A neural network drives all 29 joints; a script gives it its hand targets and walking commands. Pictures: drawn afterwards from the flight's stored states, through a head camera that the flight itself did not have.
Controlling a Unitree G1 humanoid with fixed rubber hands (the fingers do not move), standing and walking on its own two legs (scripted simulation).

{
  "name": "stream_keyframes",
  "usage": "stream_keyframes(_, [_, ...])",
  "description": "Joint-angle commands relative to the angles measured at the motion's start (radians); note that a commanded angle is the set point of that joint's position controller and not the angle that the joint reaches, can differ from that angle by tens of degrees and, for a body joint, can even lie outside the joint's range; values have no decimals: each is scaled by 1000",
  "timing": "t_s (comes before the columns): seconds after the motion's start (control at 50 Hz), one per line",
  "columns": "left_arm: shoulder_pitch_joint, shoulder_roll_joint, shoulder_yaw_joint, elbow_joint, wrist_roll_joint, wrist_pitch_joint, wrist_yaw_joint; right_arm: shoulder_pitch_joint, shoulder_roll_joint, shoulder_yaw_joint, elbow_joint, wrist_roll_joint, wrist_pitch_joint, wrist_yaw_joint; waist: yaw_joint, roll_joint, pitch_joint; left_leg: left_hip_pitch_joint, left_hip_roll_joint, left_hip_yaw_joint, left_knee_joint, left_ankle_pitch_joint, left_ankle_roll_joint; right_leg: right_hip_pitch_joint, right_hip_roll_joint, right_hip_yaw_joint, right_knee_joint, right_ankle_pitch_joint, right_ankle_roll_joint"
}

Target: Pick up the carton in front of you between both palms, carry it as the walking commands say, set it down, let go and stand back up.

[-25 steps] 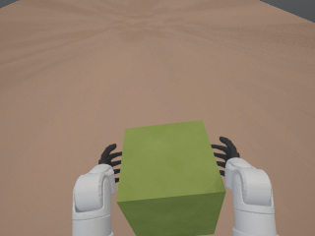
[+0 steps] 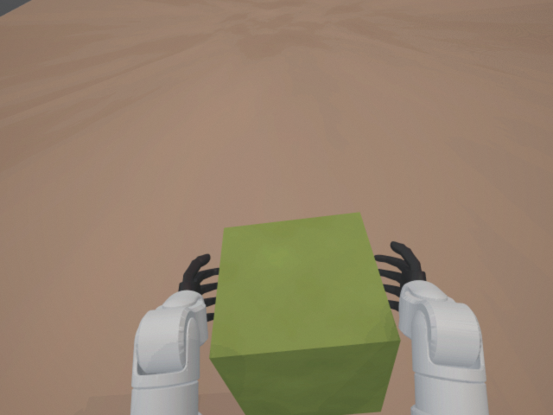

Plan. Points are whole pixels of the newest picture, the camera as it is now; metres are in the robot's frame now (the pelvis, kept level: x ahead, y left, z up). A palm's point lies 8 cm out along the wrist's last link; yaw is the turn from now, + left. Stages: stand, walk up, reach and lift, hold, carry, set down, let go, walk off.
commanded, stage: carry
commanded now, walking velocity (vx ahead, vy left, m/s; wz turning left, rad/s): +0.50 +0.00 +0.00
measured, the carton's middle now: (303, 320) +0.28 +0.00 -0.02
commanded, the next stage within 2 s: none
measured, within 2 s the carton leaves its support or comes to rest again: neither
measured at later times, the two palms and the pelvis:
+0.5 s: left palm (214, 152) +0.61 +0.17 +0.07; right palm (359, 145) +0.59 -0.12 +0.09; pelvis +0.33 +0.05 +0.00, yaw -4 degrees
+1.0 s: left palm (251, 82) +0.93 +0.12 +0.07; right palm (359, 75) +0.94 -0.17 +0.07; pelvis +0.66 -0.03 +0.00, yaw +0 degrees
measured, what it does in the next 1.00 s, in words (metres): walks ahead: left foot, then right foot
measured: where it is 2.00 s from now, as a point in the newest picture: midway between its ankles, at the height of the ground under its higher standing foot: (303, 201)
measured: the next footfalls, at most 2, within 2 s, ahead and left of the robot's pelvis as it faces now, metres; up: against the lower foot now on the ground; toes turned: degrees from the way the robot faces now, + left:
left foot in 0.32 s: +0.41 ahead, +0.13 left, +0.00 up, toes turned +9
right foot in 0.82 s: +0.73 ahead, -0.11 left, +0.00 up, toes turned -13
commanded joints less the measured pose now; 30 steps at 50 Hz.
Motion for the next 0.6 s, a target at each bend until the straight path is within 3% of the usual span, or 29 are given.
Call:
stream_keyframes(0.0, [-538,-999,-706,-134,-472,-57,-290,-413,1034,742,-25,440,-9,274,-7,-148,-271,-154,42,-20,-98,99,-6,344,-266,305,-258,-5,-55])
stream_keyframes(0.1, [-500,-946,-711,-168,-476,-57,-298,-362,1004,741,-48,420,-16,260,-4,-146,-191,-182,16,62,-404,225,-30,402,-215,181,-267,162,-61])
stream_keyframes(0.22, [-466,-857,-679,-171,-439,-19,-277,-371,911,726,-84,437,31,262,0,-183,-94,-82,-17,131,-608,328,10,422,-200,99,-226,292,-30])
stream_keyframes(0.26, [-476,-842,-675,-164,-432,-5,-273,-378,891,713,-73,440,45,267,-6,-184,-110,50,-47,174,-645,289,28,410,-192,58,-120,433,-7])
stream_keyframes(0.28, [-487,-836,-677,-164,-431,1,-271,-371,886,704,-58,439,50,269,-22,-153,-151,206,-92,222,-682,249,30,365,-158,5,23,488,18])
stream_keyframes(0.3, [-496,-825,-679,-163,-431,7,-269,-366,879,692,-42,439,53,272,-41,-97,-220,430,-69,186,-667,184,33,237,-126,-12,207,417,42])
stream_keyframes(0.32, [-534,-829,-689,-180,-439,18,-268,-369,868,677,-21,427,52,277,-56,105,-307,648,186,-222,-737,36,126,-6,-51,8,508,193,97])
stream_keyframes(0.34, [-556,-847,-699,-186,-447,23,-269,-365,890,675,9,428,47,279,-51,329,-337,775,331,-580,-888,78,229,-271,73,78,736,-263,115])
stream_keyframes(0.36, [-575,-873,-701,-169,-449,16,-270,-384,920,681,-14,444,45,283,-45,232,-309,761,339,-519,-877,215,231,-357,25,190,863,-309,83])
stream_keyframes(0.38, [-582,-904,-702,-166,-452,5,-273,-401,958,688,-22,453,38,286,-46,159,-317,708,305,-418,-842,308,211,-363,-21,228,886,-279,55])
stream_keyframes(0.4, [-589,-930,-709,-169,-453,-6,-274,-418,989,695,-33,459,30,289,-41,64,-295,628,280,-324,-838,347,169,-346,-62,238,828,-219,43])
stream_keyframes(0.42, [-590,-947,-715,-172,-453,-18,-271,-435,1010,703,-43,467,23,292,-34,37,-290,568,260,-257,-863,324,134,-315,-86,245,750,-156,41])
stream_keyframes(0.46, [-568,-980,-721,-162,-444,-33,-263,-437,1020,709,-51,479,12,297,-31,80,-287,517,228,-162,-910,246,113,-271,-77,208,658,-92,50])
stream_keyframes(0.5, [-526,-985,-722,-159,-430,-47,-253,-410,1011,713,-59,483,7,304,-33,103,-264,516,212,-105,-947,212,124,-290,-74,179,554,-48,65])
stream_keyframes(0.58, [-514,-958,-722,-184,-420,-47,-240,-398,964,712,-86,482,9,307,-36,102,-195,559,177,-18,-962,318,134,-345,-64,121,329,53,91])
